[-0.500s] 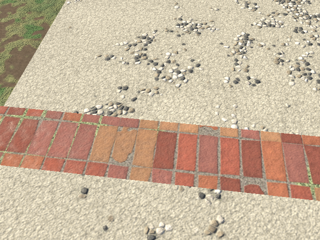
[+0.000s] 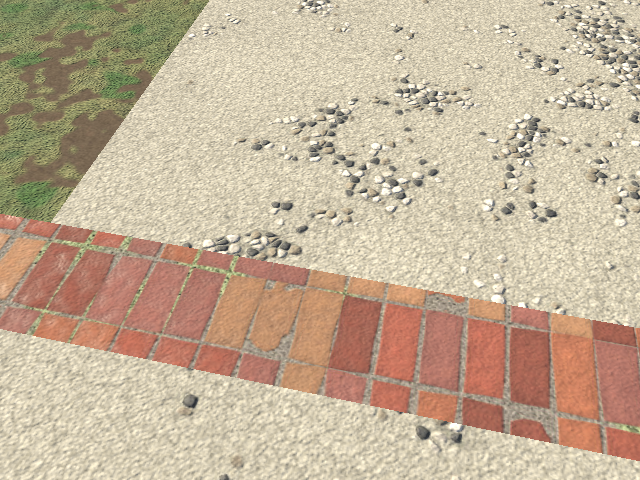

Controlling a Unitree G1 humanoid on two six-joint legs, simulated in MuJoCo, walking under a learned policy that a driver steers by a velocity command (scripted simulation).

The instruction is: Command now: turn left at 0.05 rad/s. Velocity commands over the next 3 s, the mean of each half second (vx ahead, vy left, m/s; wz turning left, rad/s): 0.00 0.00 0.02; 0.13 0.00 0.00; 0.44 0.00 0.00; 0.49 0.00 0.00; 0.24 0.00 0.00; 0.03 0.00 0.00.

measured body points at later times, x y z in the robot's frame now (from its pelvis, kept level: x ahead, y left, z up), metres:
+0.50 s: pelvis +0.00 +0.01 +0.00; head +0.01 +0.01 +0.45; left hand +0.06 +0.27 -0.14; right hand +0.08 -0.24 -0.14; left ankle -0.02 +0.13 -0.74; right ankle +0.02 -0.14 -0.74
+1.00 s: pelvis +0.05 -0.03 +0.00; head +0.05 -0.05 +0.45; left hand +0.05 +0.23 -0.14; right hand +0.07 -0.29 -0.16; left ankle -0.02 +0.12 -0.69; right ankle +0.02 -0.12 -0.74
